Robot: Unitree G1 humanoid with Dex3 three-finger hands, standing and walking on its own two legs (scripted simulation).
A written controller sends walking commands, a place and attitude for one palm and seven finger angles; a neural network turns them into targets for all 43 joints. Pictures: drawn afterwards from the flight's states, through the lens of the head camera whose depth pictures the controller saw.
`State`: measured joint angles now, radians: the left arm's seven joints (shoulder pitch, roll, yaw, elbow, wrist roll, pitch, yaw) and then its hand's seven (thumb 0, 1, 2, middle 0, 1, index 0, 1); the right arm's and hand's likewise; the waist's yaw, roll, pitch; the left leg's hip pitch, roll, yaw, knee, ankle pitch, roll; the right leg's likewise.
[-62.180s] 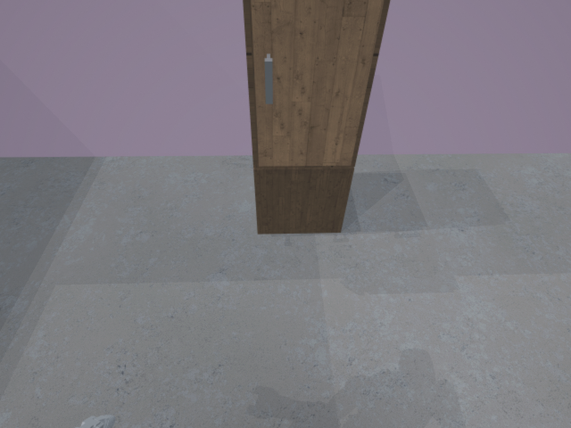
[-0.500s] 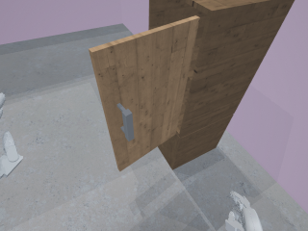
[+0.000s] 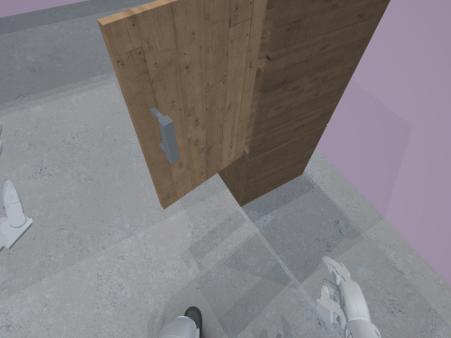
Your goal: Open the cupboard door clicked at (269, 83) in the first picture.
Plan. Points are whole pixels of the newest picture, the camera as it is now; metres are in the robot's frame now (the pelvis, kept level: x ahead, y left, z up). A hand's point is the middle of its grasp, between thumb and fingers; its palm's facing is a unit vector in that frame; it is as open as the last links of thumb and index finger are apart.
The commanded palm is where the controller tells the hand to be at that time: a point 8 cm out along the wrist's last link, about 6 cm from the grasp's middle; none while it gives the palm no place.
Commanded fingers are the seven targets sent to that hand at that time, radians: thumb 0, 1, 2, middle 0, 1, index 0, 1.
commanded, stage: stop stepping back and stand still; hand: left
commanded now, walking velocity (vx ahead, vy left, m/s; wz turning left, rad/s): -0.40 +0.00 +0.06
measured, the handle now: (164, 136) +0.49 +0.19 +0.01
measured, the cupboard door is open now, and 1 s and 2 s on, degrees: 100 100 100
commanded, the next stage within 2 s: let the arm hang, fingers relaxed in 1.92 s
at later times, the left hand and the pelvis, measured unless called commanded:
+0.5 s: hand out of the picture +0.08 +0.23 +0.16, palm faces +0.39 -0.78 -0.48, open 7.4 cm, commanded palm +0.03 +0.27 +0.19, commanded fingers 0.00 0.90 0.90 -0.20 -0.30 -0.20 -0.30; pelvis -0.11 -0.04 +0.01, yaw +0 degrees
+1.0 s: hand out of the picture +0.02 +0.20 +0.16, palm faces +0.46 -0.75 -0.48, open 7.4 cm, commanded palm -0.04 +0.24 +0.19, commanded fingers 0.00 0.90 0.90 -0.20 -0.30 -0.20 -0.30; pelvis -0.17 -0.06 +0.00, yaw +2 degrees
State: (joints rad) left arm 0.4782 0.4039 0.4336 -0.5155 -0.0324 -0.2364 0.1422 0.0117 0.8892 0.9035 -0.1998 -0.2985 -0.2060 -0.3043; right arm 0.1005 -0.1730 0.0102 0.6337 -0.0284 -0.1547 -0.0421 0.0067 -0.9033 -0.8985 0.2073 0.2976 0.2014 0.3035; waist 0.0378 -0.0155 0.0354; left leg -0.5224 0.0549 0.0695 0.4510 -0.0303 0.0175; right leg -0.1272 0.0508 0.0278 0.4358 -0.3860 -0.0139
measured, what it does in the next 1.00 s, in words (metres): walks backwards: left foot, then left foot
